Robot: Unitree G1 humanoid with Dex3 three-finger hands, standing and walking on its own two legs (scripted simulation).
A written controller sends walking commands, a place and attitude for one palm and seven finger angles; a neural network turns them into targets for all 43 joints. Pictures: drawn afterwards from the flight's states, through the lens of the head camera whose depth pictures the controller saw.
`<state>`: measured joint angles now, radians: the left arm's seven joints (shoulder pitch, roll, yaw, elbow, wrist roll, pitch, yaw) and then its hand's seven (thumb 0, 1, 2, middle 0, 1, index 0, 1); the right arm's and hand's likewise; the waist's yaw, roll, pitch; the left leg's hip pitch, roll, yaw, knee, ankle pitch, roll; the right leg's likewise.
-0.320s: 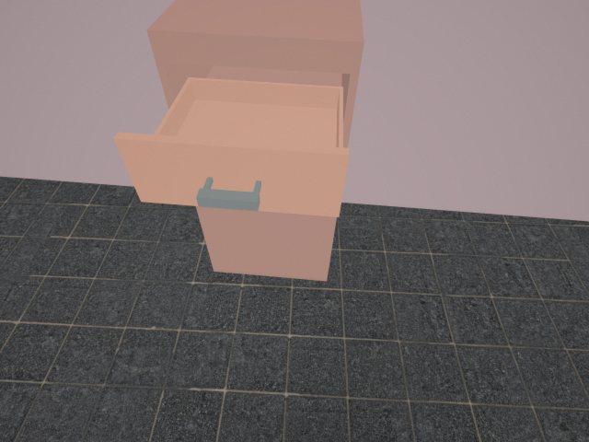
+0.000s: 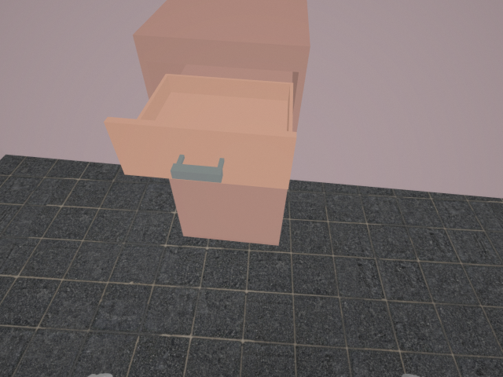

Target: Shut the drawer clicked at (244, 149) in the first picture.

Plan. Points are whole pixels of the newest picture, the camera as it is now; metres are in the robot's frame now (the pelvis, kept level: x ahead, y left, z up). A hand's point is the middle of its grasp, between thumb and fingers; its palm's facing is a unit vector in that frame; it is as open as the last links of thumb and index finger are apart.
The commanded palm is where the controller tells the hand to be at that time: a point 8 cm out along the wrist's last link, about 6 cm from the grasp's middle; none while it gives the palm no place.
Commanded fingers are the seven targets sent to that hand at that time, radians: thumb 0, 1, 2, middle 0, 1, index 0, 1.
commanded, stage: stand and wait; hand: left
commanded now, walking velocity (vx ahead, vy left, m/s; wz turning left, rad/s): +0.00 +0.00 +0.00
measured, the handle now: (199, 166) +0.54 +0.16 +0.01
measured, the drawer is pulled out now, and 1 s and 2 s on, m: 0.29 0.29 0.29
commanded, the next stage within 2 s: look at it before walking up in 0.50 s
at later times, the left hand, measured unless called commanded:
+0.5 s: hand out of the picture +0.06 +0.22 -0.16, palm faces -0.03 -0.95 -0.32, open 7.4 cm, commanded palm none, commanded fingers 0.00 0.90 0.90 -0.20 -0.30 -0.20 -0.30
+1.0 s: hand out of the picture +0.08 +0.22 -0.15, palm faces -0.02 -0.95 -0.32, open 7.4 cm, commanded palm none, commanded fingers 0.00 0.90 0.90 -0.20 -0.30 -0.20 -0.30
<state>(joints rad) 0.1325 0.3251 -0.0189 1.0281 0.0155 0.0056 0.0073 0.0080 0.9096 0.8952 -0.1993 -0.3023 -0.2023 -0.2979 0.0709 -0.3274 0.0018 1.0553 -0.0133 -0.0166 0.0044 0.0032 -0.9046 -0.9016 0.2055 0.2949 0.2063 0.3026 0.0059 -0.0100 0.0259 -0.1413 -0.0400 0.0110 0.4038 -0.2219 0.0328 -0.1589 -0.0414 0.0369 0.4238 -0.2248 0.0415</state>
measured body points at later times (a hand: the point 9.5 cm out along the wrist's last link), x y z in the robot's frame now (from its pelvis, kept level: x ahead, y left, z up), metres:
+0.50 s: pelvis +0.00 -0.02 +0.00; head +0.01 -0.02 +0.45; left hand +0.06 +0.27 -0.14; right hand +0.06 -0.30 -0.14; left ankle +0.00 +0.10 -0.74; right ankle +0.01 -0.15 -0.74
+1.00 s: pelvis +0.00 -0.02 +0.00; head +0.01 -0.02 +0.45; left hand +0.08 +0.27 -0.13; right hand +0.08 -0.31 -0.13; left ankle +0.00 +0.10 -0.74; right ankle +0.01 -0.15 -0.74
